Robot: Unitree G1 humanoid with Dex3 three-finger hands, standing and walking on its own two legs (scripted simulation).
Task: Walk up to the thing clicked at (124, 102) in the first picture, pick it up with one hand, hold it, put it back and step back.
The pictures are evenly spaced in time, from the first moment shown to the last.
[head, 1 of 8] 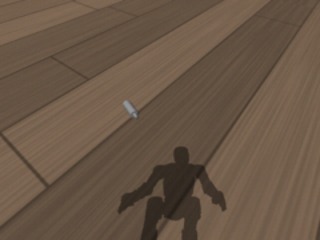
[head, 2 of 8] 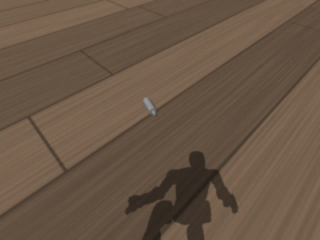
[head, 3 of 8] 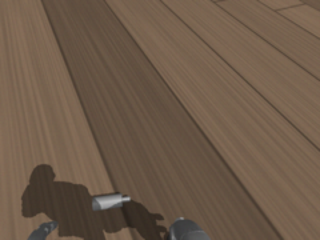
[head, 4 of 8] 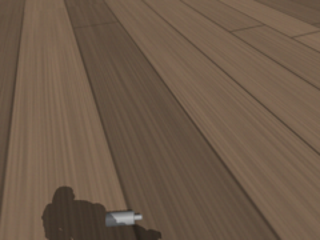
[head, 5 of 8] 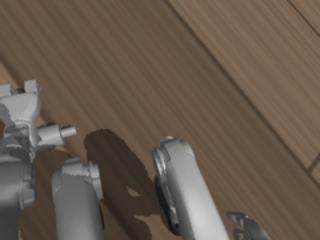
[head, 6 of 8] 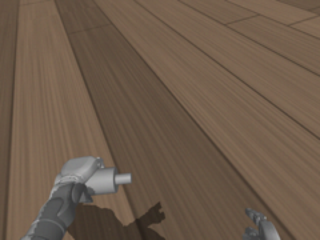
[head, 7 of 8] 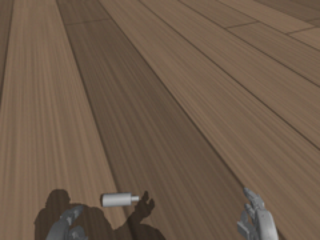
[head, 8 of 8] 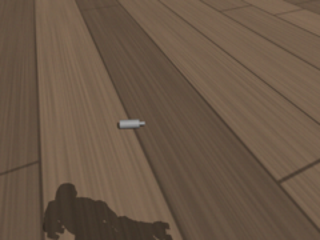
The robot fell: no
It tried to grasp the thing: yes
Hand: left
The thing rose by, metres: 0.69
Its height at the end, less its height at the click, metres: +0.00
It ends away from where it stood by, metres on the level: 0.11
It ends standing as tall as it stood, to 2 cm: yes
